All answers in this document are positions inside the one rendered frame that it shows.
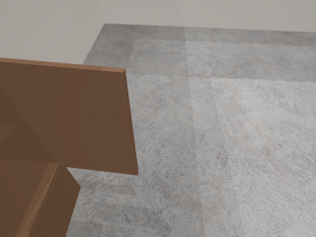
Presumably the cupboard door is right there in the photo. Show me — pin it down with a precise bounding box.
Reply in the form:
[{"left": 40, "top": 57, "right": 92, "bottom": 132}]
[{"left": 0, "top": 57, "right": 138, "bottom": 176}]

